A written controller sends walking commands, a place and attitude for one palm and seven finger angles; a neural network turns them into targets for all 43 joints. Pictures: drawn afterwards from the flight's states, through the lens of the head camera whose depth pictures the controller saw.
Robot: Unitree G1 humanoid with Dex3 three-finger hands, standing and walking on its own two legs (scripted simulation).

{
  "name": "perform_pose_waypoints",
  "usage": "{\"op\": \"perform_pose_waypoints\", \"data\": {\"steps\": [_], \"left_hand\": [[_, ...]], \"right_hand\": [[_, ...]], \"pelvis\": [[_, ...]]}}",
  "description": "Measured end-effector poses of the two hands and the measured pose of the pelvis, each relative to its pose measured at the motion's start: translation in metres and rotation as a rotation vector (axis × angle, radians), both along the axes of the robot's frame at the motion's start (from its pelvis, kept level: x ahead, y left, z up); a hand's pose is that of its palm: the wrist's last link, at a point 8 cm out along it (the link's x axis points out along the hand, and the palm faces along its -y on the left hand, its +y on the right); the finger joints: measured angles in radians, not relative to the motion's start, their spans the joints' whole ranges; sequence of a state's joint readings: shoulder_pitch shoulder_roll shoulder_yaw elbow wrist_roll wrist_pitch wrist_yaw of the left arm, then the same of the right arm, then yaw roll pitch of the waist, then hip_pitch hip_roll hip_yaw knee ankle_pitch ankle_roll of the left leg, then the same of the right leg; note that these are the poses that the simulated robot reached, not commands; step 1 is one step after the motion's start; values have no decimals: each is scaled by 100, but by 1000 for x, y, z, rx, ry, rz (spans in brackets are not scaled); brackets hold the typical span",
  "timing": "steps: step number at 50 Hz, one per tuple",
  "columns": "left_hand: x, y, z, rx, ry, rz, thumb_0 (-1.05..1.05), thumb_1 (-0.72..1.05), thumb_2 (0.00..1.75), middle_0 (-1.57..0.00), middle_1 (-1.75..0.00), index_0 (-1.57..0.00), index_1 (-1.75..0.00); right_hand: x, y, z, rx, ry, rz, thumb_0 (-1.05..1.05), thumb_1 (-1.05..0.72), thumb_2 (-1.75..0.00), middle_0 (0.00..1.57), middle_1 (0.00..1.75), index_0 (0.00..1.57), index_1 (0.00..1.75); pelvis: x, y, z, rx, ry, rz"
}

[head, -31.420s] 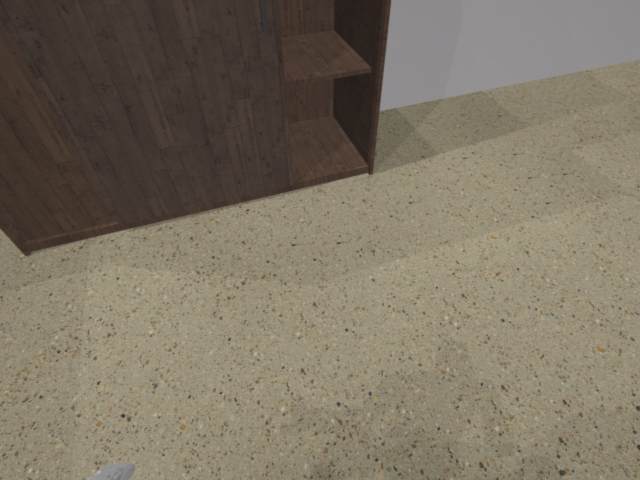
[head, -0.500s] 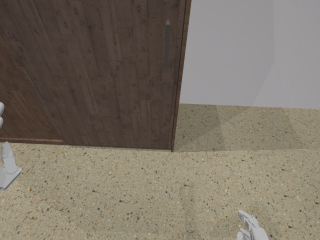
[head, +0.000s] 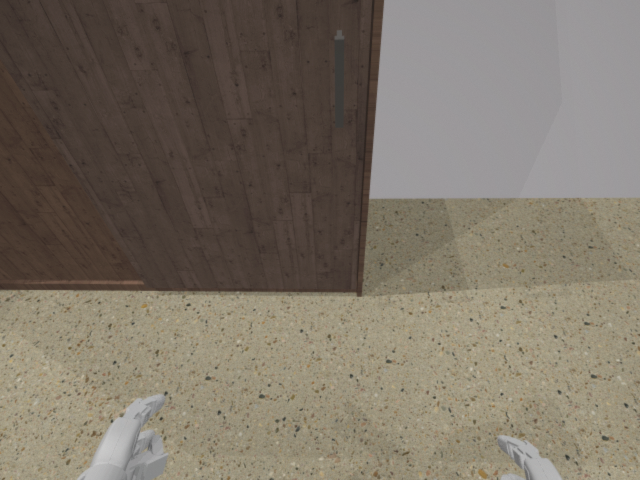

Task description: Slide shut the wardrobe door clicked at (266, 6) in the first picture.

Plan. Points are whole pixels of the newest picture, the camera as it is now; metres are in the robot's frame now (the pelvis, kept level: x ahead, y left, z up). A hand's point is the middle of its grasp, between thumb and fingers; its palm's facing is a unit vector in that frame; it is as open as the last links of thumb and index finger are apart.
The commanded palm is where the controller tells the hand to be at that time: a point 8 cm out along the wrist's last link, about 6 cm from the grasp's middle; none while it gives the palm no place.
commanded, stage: let the arm hang, fingers relaxed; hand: left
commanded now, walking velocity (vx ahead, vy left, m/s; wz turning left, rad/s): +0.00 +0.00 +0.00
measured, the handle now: (339, 81) +0.85 -0.01 +0.10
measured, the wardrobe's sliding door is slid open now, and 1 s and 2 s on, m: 0.00 0.00 0.00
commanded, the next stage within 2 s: look to check the result in 0.90 s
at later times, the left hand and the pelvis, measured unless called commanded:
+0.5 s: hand out of the picture +0.03 +0.26 -0.15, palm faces -0.02 -0.94 -0.35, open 7.4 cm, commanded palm none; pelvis +0.00 +0.00 +0.02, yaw +0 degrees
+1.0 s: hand out of the picture +0.14 +0.24 -0.13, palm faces -0.04 -0.94 -0.32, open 7.4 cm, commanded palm none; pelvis +0.03 +0.00 +0.02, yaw +0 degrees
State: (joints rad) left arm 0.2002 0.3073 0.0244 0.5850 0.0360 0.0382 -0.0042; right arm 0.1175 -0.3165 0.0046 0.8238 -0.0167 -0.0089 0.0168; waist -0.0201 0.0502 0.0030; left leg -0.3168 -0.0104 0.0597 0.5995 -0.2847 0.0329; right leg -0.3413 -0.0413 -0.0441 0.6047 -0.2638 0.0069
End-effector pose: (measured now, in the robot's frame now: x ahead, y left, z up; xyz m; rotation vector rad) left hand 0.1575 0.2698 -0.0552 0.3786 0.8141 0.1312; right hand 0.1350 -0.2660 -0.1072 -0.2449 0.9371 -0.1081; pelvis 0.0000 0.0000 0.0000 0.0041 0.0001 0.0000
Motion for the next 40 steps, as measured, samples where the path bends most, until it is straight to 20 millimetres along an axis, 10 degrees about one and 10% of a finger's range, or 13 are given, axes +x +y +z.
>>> {"op": "perform_pose_waypoints", "data": {"steps": [6, 16, 27, 40], "left_hand": [[-98, -48, -75, -181, 412, 60, 2, 91, 90, -21, -30, -20, -30], [-175, -8, -73, -117, 622, 212, 1, 93, 90, -21, -30, -21, -30], [-114, 36, -48, -6, 479, 198, 1, 91, 90, -20, -30, -20, -30], [-27, 22, -34, -24, 298, 108, 1, 90, 90, -20, -30, -20, -30]], "right_hand": [[-75, -9, -4, -51, 256, -57, 1, -91, -90, 20, 30, 20, 30], [-149, -5, -8, -52, 510, -130, 1, -91, -90, 20, 30, 20, 30], [-105, -1, -13, -28, 399, -114, 1, -91, -90, 20, 30, 21, 30], [-27, -17, 4, -62, 233, -73, 1, -91, -90, 20, 30, 21, 30]], "pelvis": [[-6, -2, 7, -5, -11, -3], [-3, -2, 13, -20, -12, 4], [4, 6, 17, -12, -22, -3], [21, 4, 20, -3, -20, -3]]}}
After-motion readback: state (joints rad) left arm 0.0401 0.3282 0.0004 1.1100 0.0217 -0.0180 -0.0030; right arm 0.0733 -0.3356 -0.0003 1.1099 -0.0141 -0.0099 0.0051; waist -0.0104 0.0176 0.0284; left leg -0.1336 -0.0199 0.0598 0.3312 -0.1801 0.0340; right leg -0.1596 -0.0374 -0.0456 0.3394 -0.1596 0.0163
